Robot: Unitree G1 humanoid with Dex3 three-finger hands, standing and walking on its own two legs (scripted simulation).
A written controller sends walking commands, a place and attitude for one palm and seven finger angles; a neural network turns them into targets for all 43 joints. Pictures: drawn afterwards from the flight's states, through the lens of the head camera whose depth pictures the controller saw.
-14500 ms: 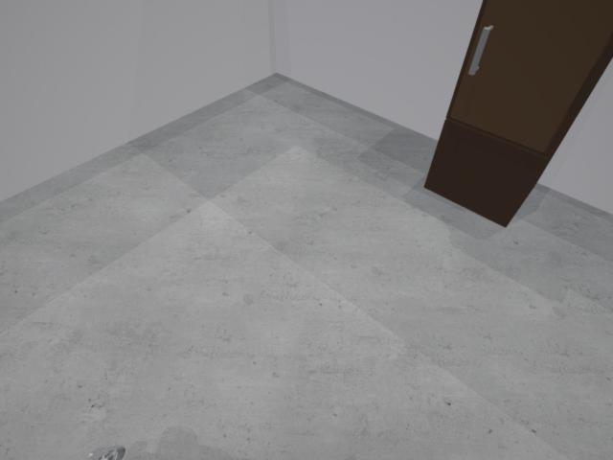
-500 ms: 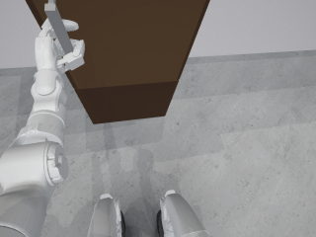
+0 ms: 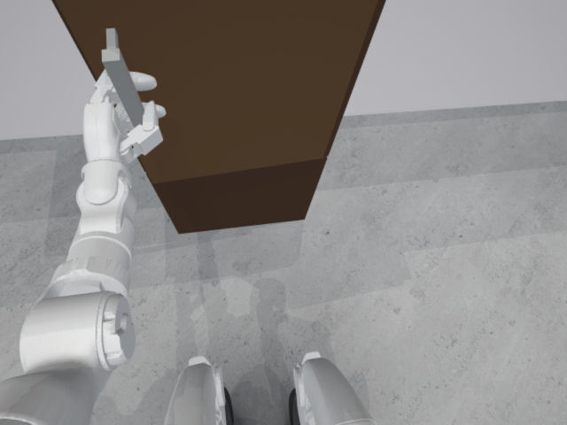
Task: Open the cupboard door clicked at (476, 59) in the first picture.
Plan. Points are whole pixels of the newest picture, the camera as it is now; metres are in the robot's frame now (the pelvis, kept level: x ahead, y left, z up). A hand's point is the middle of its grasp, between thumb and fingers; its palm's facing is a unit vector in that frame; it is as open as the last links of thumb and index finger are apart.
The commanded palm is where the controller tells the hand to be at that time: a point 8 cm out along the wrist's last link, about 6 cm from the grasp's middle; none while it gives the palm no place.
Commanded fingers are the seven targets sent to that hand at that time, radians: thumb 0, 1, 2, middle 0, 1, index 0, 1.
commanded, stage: pull the door open along its arc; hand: left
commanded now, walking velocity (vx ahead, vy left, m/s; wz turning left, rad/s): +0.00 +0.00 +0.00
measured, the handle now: (131, 92) +0.56 +0.16 +0.06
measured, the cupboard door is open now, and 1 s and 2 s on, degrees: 4 45 41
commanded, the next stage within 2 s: open thumb and fingers to let go in 0.86 s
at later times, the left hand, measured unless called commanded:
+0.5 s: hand (216, 215) +0.38 +0.05 +0.05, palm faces +0.37 -0.93 +0.01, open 6.0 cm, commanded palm +0.31 +0.11 +0.05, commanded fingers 0.00 0.90 0.90 -0.40 -1.35 -0.40 -1.35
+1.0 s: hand (274, 256) +0.32 -0.01 +0.05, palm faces +0.32 -0.94 -0.08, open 5.8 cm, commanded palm +0.27 +0.04 +0.05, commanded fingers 0.00 0.69 0.81 -0.38 -1.33 -0.38 -1.33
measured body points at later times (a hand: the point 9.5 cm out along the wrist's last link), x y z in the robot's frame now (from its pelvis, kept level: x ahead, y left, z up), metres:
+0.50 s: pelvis +0.01 -0.03 +0.02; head +0.10 -0.03 +0.46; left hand +0.35 +0.10 +0.05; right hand +0.17 -0.25 -0.10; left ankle +0.03 +0.11 -0.62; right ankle +0.00 -0.11 -0.62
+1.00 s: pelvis +0.01 -0.07 +0.02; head +0.08 -0.11 +0.47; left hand +0.30 +0.04 +0.05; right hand +0.19 -0.28 -0.10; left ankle +0.03 +0.12 -0.62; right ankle +0.00 -0.11 -0.62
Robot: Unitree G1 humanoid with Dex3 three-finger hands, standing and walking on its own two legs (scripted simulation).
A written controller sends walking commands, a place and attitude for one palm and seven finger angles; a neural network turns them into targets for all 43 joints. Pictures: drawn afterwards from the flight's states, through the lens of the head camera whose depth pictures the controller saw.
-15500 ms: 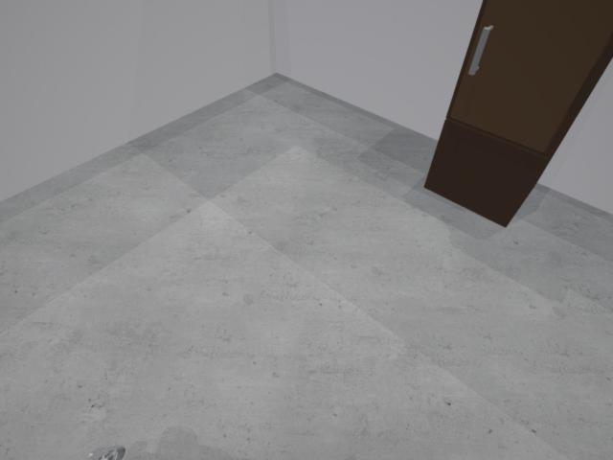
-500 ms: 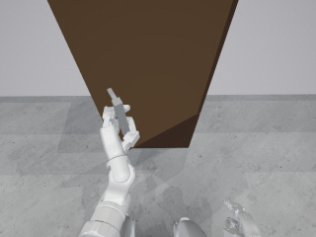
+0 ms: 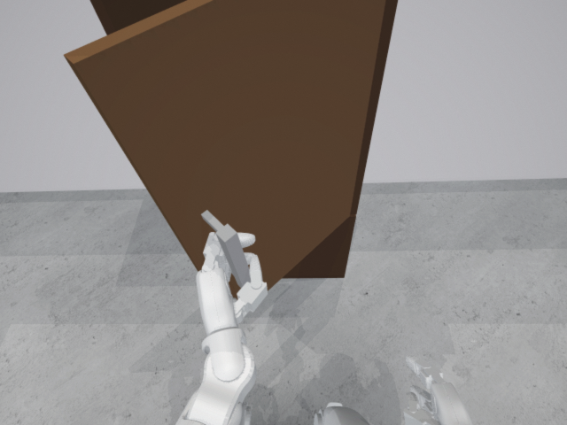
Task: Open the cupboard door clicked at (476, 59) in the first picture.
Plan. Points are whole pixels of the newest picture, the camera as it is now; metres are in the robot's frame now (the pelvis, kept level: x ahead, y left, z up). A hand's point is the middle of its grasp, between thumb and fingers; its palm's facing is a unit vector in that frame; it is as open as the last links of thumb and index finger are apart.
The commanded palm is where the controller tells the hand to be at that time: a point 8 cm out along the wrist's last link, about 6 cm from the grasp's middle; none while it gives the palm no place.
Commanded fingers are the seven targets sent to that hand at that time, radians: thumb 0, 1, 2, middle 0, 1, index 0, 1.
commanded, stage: open thumb and fingers to let go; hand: left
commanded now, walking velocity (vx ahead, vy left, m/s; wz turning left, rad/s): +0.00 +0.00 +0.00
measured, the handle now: (229, 253) +0.35 +0.08 +0.04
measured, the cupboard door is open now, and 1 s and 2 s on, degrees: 45 41 44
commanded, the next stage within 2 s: slide the hand sideways off the handle in 0.78 s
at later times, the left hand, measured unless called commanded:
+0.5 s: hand (244, 283) +0.31 +0.06 +0.02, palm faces +0.28 -0.96 -0.05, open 12.7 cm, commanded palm +0.27 +0.10 +0.02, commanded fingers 0.00 -0.50 0.30 -0.25 -0.90 -0.25 -0.90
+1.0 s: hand (240, 297) +0.29 +0.06 +0.02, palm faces -0.04 -1.00 -0.05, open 16.1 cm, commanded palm +0.27 +0.09 +0.02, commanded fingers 0.00 -0.50 0.30 -0.15 -0.30 -0.15 -0.30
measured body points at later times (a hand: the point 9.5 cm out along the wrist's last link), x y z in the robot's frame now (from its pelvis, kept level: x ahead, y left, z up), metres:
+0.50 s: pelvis -0.01 +0.01 -0.01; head +0.06 -0.02 +0.44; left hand +0.29 +0.11 +0.03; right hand +0.13 -0.22 -0.13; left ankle +0.03 +0.19 -0.64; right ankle -0.02 -0.04 -0.65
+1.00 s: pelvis -0.03 +0.05 -0.01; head +0.04 +0.03 +0.43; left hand +0.29 +0.11 +0.03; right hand +0.13 -0.17 -0.12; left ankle +0.03 +0.19 -0.65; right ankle -0.02 -0.04 -0.65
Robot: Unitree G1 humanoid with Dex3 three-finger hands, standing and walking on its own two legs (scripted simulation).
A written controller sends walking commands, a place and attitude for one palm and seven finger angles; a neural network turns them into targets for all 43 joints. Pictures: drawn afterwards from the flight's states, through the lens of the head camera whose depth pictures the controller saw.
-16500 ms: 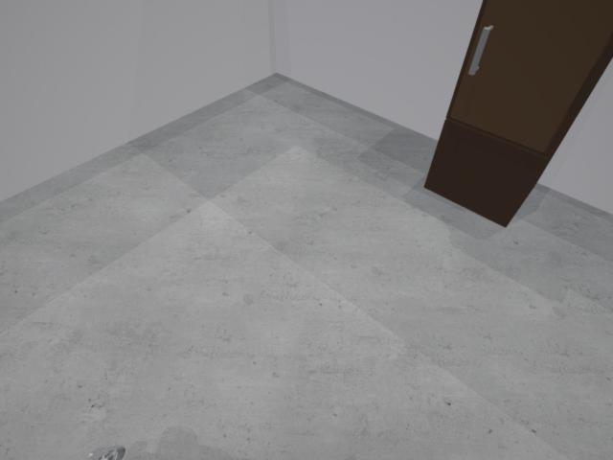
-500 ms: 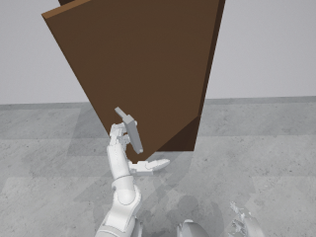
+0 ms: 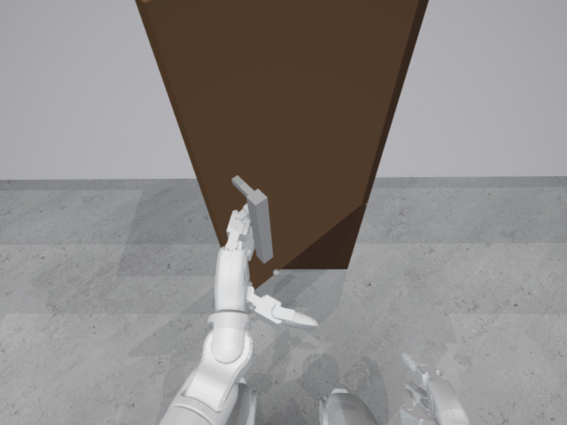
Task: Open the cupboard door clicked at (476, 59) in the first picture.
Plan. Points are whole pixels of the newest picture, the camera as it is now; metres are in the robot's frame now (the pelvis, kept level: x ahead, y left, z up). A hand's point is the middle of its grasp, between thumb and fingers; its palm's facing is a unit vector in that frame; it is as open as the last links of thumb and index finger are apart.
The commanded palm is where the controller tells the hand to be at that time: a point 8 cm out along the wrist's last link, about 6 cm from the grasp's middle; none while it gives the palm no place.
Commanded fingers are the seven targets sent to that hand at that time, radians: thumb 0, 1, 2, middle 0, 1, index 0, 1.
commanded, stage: slide the hand sideways off the handle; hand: left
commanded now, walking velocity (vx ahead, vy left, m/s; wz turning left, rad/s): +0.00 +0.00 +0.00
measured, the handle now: (253, 222) +0.39 +0.05 +0.05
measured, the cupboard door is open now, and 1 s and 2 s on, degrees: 41 44 44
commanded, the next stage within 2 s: draw the hand back to the body in 1.08 s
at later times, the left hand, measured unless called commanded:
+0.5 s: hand (263, 302) +0.28 +0.03 +0.04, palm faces -0.08 -1.00 +0.00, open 16.3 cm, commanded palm +0.25 +0.09 +0.04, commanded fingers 0.00 -0.50 0.30 -0.15 -0.30 -0.15 -0.30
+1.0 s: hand (213, 329) +0.24 +0.10 +0.04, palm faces -0.03 -1.00 +0.00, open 16.3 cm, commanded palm +0.21 +0.15 +0.04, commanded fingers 0.00 -0.50 0.30 -0.15 -0.30 -0.15 -0.30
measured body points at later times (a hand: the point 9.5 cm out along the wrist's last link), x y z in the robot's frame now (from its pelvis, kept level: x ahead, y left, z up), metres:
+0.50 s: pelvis +0.00 +0.02 +0.00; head +0.07 +0.00 +0.44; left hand +0.27 +0.09 +0.05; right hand +0.17 -0.20 -0.10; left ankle +0.05 +0.14 -0.63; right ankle +0.01 -0.09 -0.63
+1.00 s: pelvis +0.02 +0.01 -0.01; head +0.09 +0.00 +0.44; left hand +0.24 +0.15 +0.04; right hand +0.20 -0.22 -0.10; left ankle +0.05 +0.14 -0.63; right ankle +0.01 -0.09 -0.63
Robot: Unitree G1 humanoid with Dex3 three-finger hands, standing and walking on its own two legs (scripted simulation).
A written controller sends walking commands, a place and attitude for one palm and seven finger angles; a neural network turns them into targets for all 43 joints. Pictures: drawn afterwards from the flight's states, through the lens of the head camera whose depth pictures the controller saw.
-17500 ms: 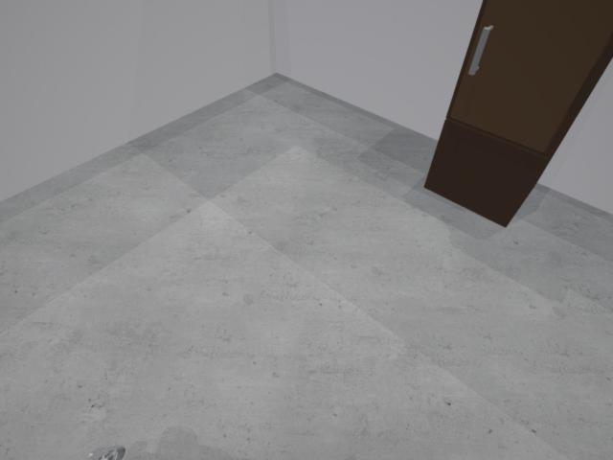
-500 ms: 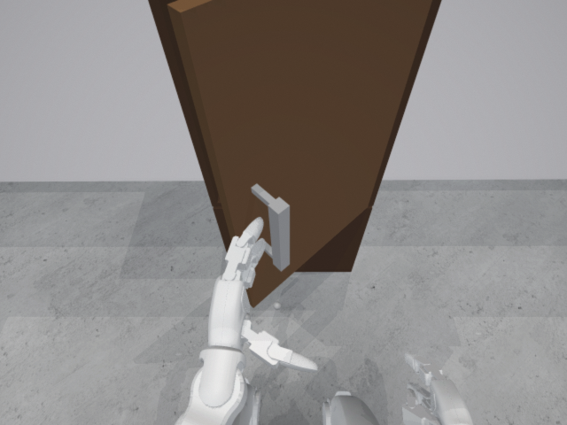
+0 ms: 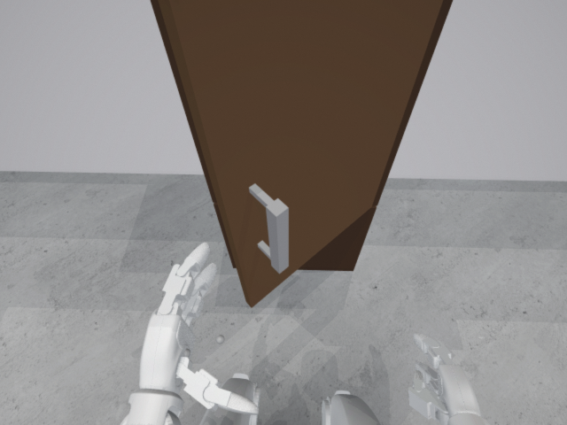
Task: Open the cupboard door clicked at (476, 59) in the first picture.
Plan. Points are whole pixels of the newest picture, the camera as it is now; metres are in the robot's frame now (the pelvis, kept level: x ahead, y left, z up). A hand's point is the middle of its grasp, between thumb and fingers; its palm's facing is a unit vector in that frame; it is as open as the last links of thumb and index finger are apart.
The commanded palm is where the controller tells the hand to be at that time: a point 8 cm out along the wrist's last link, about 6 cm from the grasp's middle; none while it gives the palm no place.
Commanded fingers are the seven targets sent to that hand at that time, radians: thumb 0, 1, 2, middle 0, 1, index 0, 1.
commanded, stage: slide the hand sideways off the handle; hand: left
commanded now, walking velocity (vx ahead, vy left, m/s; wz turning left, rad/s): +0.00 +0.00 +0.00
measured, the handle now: (269, 231) +0.37 +0.04 +0.06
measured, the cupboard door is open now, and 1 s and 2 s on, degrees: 44 44 44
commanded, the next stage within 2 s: draw the hand back to the body in 0.08 s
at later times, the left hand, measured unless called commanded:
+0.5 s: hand (164, 342) +0.20 +0.14 +0.11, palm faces -0.01 -1.00 -0.04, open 16.3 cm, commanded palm +0.18 +0.20 +0.12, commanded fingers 0.00 -0.50 0.30 -0.15 -0.30 -0.15 -0.30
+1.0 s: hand (37, 308) +0.21 +0.22 +0.18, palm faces +0.21 -0.91 -0.35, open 13.7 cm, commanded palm +0.17 +0.27 +0.22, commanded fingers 0.00 0.27 0.63 -0.18 -0.30 -0.18 -0.30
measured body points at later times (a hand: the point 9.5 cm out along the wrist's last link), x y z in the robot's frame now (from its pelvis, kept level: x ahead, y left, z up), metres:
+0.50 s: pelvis +0.00 +0.01 +0.03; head +0.04 +0.00 +0.48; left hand +0.20 +0.19 +0.11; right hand +0.18 -0.21 -0.05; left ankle +0.04 +0.14 -0.62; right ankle -0.01 -0.10 -0.62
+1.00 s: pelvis +0.03 +0.03 +0.09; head +0.01 +0.01 +0.54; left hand +0.19 +0.27 +0.20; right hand +0.21 -0.19 +0.02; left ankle +0.04 +0.14 -0.62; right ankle -0.01 -0.10 -0.62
